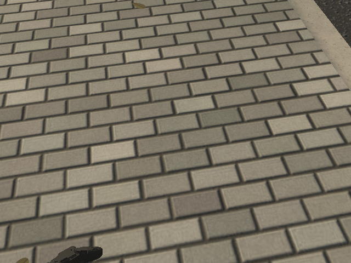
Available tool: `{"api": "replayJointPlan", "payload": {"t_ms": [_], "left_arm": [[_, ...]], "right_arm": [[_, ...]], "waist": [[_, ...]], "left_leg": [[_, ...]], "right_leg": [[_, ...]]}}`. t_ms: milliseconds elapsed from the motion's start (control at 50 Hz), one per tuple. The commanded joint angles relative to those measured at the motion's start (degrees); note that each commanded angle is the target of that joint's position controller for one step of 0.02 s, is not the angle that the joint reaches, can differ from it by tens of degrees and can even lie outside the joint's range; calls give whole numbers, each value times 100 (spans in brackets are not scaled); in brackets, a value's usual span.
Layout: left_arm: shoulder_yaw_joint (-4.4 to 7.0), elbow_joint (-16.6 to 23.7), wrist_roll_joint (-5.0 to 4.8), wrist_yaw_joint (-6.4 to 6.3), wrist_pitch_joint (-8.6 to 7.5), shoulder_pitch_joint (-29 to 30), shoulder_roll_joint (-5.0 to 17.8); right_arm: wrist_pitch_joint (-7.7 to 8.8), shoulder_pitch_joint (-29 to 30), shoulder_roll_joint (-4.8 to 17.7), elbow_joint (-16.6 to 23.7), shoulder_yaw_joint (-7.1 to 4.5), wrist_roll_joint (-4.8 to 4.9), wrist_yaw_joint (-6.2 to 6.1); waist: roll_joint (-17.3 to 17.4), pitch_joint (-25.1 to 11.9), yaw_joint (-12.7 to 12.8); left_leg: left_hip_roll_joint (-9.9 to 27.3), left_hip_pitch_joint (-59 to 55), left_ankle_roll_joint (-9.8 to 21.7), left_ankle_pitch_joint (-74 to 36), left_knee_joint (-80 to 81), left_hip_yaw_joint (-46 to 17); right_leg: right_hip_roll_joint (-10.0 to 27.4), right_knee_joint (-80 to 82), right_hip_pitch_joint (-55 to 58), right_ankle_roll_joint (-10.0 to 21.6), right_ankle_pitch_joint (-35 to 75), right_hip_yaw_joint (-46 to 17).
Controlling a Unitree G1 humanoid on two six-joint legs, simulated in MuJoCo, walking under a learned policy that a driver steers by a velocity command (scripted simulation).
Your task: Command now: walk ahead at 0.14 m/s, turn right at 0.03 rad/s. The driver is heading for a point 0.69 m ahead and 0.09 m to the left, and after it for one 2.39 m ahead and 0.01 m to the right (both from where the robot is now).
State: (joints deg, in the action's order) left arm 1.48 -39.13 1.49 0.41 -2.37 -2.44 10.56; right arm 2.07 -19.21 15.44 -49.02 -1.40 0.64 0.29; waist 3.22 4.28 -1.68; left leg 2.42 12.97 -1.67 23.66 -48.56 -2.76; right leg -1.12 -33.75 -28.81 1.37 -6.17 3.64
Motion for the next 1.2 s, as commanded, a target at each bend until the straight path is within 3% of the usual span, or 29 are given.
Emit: {"api": "replayJointPlan", "payload": {"t_ms": [20,100,160,200,220,240,260,280,320,380,460,500,520,560,580,600,620,660,740,800,860,920,960,980,1000,1020,1040,1100,1200], "left_arm": [[300,3,-12,-129,21,-915,922],[309,-92,-161,-19,-5,131,823],[355,-282,-218,-70,34,70,889],[250,-449,-207,-166,199,-38,588],[243,-439,-220,-187,241,-263,497],[259,-438,-190,-193,230,-182,606],[360,-499,-200,-178,213,-224,859],[507,-703,-257,-176,247,-731,1075],[558,-883,-225,-198,301,-886,1032],[563,-763,-278,-185,383,-630,904],[529,-966,-328,-174,392,-1084,691],[496,-1697,-339,-88,374,-2553,484],[427,-2023,-292,0,330,-3047,377],[245,-1800,-128,97,264,-2661,282],[384,-1613,-68,98,212,-1997,1309],[328,-1481,-155,34,140,-1439,1184],[229,-1485,-57,-78,76,-1227,994],[209,-1565,-34,-188,-88,-1326,946],[101,-1896,-55,-220,-242,-2198,528],[107,-1952,-56,-224,-166,-2385,617],[203,-1985,-141,-174,-103,-2243,868],[318,-2005,-242,-123,-49,-1859,1070],[272,-1816,-158,-88,-44,-1152,941],[97,-1525,-117,-34,-72,-1115,52],[134,-1355,-372,12,-325,-956,137],[225,-1170,-569,51,-440,-790,474],[236,-1064,-541,59,-466,-694,641],[253,-1157,-415,-56,-304,-935,594],[226,-927,-242,-10,-159,91,555]], "right_arm": [[-36,275,556,430,-159,92,32],[-404,-397,210,120,-154,-117,-186],[-440,-217,196,107,-133,-131,-161],[-425,-388,136,-60,-103,-220,-75],[-432,-252,677,-32,-236,-352,-78],[-388,44,893,75,-309,-227,-122],[-322,236,950,119,-329,-188,-195],[-295,628,927,174,-324,-192,-241],[-217,659,628,167,-276,-122,-212],[-162,1128,540,52,-265,-55,-204],[-250,1448,726,86,-333,-5,-295],[-334,1379,414,157,-244,-150,-294],[-321,1417,-8,302,-150,-241,-225],[-319,1608,-392,512,-83,195,-4],[-314,1573,-274,993,-12,507,4],[-261,2205,300,1148,-137,400,-79],[-242,2142,544,1094,-230,256,-136],[-240,1717,498,844,-288,0,-112],[-188,2144,26,801,-265,86,41],[-156,2681,-238,930,-211,96,132],[-183,2522,-142,904,-279,53,166],[-306,1413,151,761,-433,16,88],[-391,-906,701,-49,-738,155,-2],[-289,-983,886,-310,-694,60,-19],[-32,-399,826,-125,-600,-61,21],[156,68,494,-50,-463,-100,69],[286,312,75,-112,-336,-63,134],[443,533,-115,-356,-227,-135,137],[473,-317,145,-653,-201,-119,-48]], "waist": [[-575,-1470,511],[-1190,-536,-223],[-1147,-741,-204],[-732,-895,-293],[243,-706,-69],[877,-448,-72],[1301,-339,-96],[1262,-569,268],[645,-957,317],[846,-818,529],[313,-545,657],[-557,-846,1056],[-1408,-1038,1063],[-1321,-676,697],[-2159,-27,209],[-1234,670,141],[-949,740,5],[-757,293,-117],[-699,-51,102],[-880,11,204],[-1181,-56,16],[-1546,-521,-564],[-939,-1452,-1530],[735,-1354,-968],[979,-1130,-641],[665,-464,-327],[125,-172,-100],[-50,-45,365],[-211,161,103]], "left_leg": [[78,1719,-12,1236,-1838,-245],[9,132,-47,217,-323,216],[135,-340,97,-745,1256,22],[-149,-993,230,-1436,2310,390],[208,-314,433,185,2678,-201],[661,-32,777,1215,3346,-1026],[1125,-294,1058,454,3713,-1597],[1105,-736,1061,-506,3620,-1420],[1076,-1056,1090,-1317,3423,-1056],[903,-872,1041,-1145,3337,-780],[874,-349,1061,-875,2956,-695],[200,453,830,-235,1069,83],[-385,1307,533,972,-242,621],[-775,3715,379,1944,-2692,60],[-339,4354,374,1280,-2791,-48],[51,4431,350,563,-2892,-142],[138,4220,247,-31,-2857,-227],[215,3747,83,-503,-2819,114],[212,3293,88,-1132,-2188,721],[121,2866,221,-1153,-766,1048],[41,2347,486,-640,-56,1224],[-274,964,661,251,516,1458],[-115,-2337,856,-393,1290,807],[928,-3076,1269,1191,2150,-1275],[1681,-2207,1834,1449,3620,-3776],[1988,-1529,1992,1408,3963,-3357],[1840,-922,1832,1204,4087,-2653],[1197,-149,1329,-134,4296,-1084],[835,-541,1174,-2581,4326,35]], "right_leg": [[1663,1170,2636,1162,1721,-1853],[1085,1897,184,826,171,-918],[1166,1702,444,870,-380,-1034],[898,1274,414,516,-1875,-783],[329,839,580,38,-2207,-195],[-168,-156,588,-336,-1574,221],[-240,-1238,137,-482,-1553,39],[-180,-2084,-271,-500,-1887,-78],[98,-2983,-384,-501,-1944,-54],[491,-2259,129,-674,-1629,-94],[671,196,1496,-388,-1851,111],[348,1328,3174,-446,-1027,702],[599,897,3973,-481,-726,340],[1465,806,3996,-103,-1572,-984],[2651,2504,2818,828,-4003,-3437],[2962,3139,2067,967,-4282,-3591],[2747,3025,1815,914,-3551,-3009],[2097,2910,2072,698,-2277,-1744],[1503,2966,2625,662,-707,-436],[1532,3248,3016,709,-209,-148],[1682,3001,3489,707,873,138],[1702,1613,3445,619,2873,363],[1222,-1175,1630,353,2104,310],[190,-3525,-613,87,-2622,121],[-195,-4696,-1415,283,-2462,-1182],[151,-5036,-1753,455,-1907,-1175],[520,-4887,-1570,571,-1287,-998],[1033,-4065,-858,444,-507,-863],[1016,-2575,-1584,78,550,-492]]}}
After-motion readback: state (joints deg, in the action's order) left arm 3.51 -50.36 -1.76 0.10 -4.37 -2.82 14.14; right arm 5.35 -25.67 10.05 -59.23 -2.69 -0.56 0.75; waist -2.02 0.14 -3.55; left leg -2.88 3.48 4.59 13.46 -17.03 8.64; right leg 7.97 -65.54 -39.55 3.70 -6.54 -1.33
